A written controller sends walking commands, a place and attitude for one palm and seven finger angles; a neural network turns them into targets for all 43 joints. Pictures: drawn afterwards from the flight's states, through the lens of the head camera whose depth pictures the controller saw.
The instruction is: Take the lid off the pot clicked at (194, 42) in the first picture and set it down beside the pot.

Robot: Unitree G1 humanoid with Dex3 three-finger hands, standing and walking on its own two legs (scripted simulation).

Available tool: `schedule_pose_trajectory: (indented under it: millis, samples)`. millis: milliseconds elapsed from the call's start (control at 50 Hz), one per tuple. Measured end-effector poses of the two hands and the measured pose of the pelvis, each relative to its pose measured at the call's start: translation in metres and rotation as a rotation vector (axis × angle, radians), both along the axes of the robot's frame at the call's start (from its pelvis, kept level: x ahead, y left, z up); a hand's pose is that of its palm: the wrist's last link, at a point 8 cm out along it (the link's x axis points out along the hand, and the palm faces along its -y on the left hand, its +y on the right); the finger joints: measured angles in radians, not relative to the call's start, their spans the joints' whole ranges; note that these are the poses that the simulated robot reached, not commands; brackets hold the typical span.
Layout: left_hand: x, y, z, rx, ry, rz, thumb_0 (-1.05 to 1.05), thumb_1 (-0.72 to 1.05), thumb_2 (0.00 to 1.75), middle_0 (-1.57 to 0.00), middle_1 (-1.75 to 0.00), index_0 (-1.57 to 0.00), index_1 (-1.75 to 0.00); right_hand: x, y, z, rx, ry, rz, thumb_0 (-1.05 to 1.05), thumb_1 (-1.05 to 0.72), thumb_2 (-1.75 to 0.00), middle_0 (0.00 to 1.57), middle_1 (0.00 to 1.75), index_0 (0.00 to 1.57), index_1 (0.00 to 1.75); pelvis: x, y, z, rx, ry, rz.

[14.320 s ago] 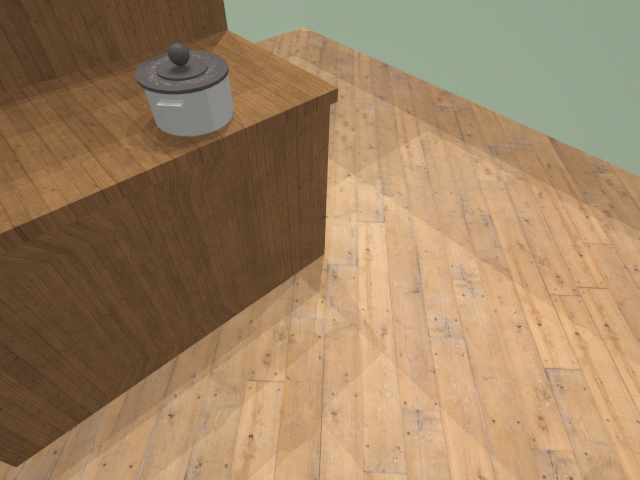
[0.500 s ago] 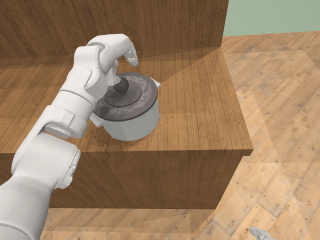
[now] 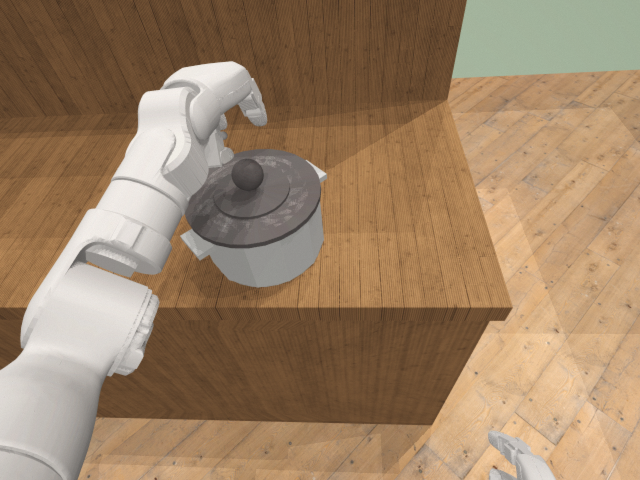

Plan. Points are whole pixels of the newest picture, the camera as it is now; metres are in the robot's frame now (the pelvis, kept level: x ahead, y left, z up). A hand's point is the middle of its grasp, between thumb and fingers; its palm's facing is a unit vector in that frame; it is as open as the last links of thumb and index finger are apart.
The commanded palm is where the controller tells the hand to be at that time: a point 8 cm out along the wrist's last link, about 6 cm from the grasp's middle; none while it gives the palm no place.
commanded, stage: move the open hand above the knob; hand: left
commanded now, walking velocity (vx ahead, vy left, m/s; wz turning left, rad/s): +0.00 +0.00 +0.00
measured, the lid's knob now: (247, 174) +0.49 +0.10 +0.12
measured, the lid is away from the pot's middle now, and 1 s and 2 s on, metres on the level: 0.00 0.00 0.00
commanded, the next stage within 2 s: lower the open fingers around the knob in 0.40 s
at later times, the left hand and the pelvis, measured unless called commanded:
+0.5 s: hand (232, 135) +0.47 +0.10 +0.21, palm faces -0.26 -0.04 -0.96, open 9.8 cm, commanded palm +0.45 +0.11 +0.27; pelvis -0.01 +0.00 +0.00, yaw +0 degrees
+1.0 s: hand (225, 162) +0.47 +0.12 +0.17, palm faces -0.34 -0.06 -0.94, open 9.8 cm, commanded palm +0.45 +0.12 +0.23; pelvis +0.00 +0.01 +0.00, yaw +0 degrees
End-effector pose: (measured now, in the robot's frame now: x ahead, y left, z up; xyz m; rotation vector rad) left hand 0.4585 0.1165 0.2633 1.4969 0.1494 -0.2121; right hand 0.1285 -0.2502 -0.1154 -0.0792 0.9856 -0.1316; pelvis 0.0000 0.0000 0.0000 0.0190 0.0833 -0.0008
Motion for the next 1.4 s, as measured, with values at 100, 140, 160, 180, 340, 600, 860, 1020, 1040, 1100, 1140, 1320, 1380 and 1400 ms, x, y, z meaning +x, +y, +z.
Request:
schedule_pose_trajectory:
  millis: [100,140,160,180,340,600,860,1020,1040,1100,1140,1320,1380,1400]
  samples:
    - [-0.008,0.0,-0.006,0.036,0.001,-0.009,0.0,-0.33,1.63,-0.89,-0.09,-0.89,-0.08,0.012,0.007,0.004,0.007,-0.034,0.023,0.01,-0.9,-0.9,0.19,0.3,0.19,0.3,-0.003,0.003,0.0,-0.003,-0.001,0.008]
    - [-0.013,-0.006,-0.002,0.05,-0.021,-0.042,0.0,-0.33,1.63,-0.89,-0.09,-0.89,-0.08,0.015,0.011,0.005,0.012,-0.046,0.032,0.01,-0.9,-0.9,0.19,0.3,0.19,0.3,-0.005,0.004,-0.001,-0.005,-0.003,0.014]
    - [-0.014,-0.009,0.0,0.049,-0.025,-0.046,0.0,-0.33,1.63,-0.89,-0.09,-0.89,-0.08,0.016,0.013,0.004,0.014,-0.046,0.037,0.01,-0.9,-0.9,0.19,0.3,0.19,0.3,-0.005,0.004,-0.001,-0.005,-0.004,0.016]
    - [-0.014,-0.011,0.0,0.042,-0.023,-0.042,0.0,-0.33,1.63,-0.89,-0.09,-0.89,-0.08,0.016,0.015,0.003,0.017,-0.043,0.041,0.01,-0.9,-0.9,0.19,0.3,0.19,0.3,-0.006,0.005,-0.001,-0.005,-0.004,0.017]
    - [-0.007,-0.014,0.001,0.044,-0.002,0.004,0.0,-0.33,1.63,-0.89,-0.09,-0.89,-0.08,-0.007,0.021,-0.005,0.027,0.002,0.026,0.01,-0.9,-0.9,0.19,0.3,0.2,0.3,-0.012,0.005,-0.001,-0.005,0.004,0.013]
    - [0.004,-0.016,-0.006,0.007,0.061,0.025,0.0,-0.33,1.63,-0.89,-0.09,-0.89,-0.08,-0.061,-0.001,-0.014,-0.018,0.118,-0.058,0.01,-0.9,-0.9,0.2,0.3,0.2,0.3,-0.009,0.004,0.0,-0.004,0.004,0.0]
    - [0.01,-0.001,-0.028,-0.021,0.113,0.021,0.0,-0.33,1.63,-0.89,-0.09,-0.89,-0.08,-0.046,-0.012,-0.003,-0.056,0.079,-0.069,0.01,-0.9,-0.9,0.19,0.3,0.19,0.3,-0.001,0.003,0.0,-0.007,0.006,-0.004]
    - [0.004,0.006,-0.039,0.004,0.11,0.011,0.0,-0.33,1.63,-0.88,-0.09,-0.89,-0.08,-0.015,0.0,0.0,-0.029,0.028,-0.027,0.01,-0.9,-0.9,0.19,0.3,0.19,0.3,0.002,0.006,0.0,-0.009,0.007,0.007]
    - [0.002,0.005,-0.04,0.006,0.106,0.002,0.0,-0.33,1.63,-0.88,-0.09,-0.89,-0.08,-0.012,0.002,0.0,-0.024,0.022,-0.021,0.01,-0.9,-0.9,0.19,0.3,0.19,0.3,0.002,0.006,0.0,-0.009,0.007,0.008]
    - [-0.002,0.002,-0.041,-0.002,0.096,-0.01,0.0,-0.33,1.63,-0.88,-0.09,-0.89,-0.08,-0.001,0.009,-0.001,-0.006,0.005,0.0,0.01,-0.9,-0.9,0.19,0.3,0.19,0.3,0.001,0.007,0.0,-0.009,0.008,0.012]
    - [-0.003,0.001,-0.043,-0.007,0.1,-0.002,0.0,-0.33,1.63,-0.88,-0.09,-0.89,-0.08,0.003,0.013,-0.001,0.008,0.0,0.011,0.01,-0.9,-0.9,0.19,0.3,0.2,0.3,0.0,0.007,-0.001,-0.008,0.008,0.013]
    - [-0.011,-0.01,-0.054,0.023,0.104,-0.006,0.0,-0.33,1.63,-0.88,-0.08,-0.88,-0.08,0.004,0.021,-0.005,0.029,0.007,0.031,0.01,-0.9,-0.9,0.2,0.3,0.2,0.3,-0.006,0.005,-0.002,-0.009,0.007,0.021]
    - [-0.01,-0.011,-0.058,0.02,0.121,0.018,0.0,-0.33,1.63,-0.88,-0.08,-0.89,-0.08,-0.004,0.019,-0.007,0.026,0.026,0.019,0.01,-0.9,-0.9,0.2,0.3,0.2,0.3,-0.008,0.003,-0.002,-0.009,0.009,0.019]
    - [-0.01,-0.011,-0.06,0.021,0.125,0.023,0.0,-0.33,1.63,-0.87,-0.08,-0.89,-0.08,-0.008,0.017,-0.008,0.023,0.034,0.014,0.01,-0.9,-0.9,0.2,0.3,0.2,0.3,-0.008,0.003,-0.002,-0.009,0.01,0.018]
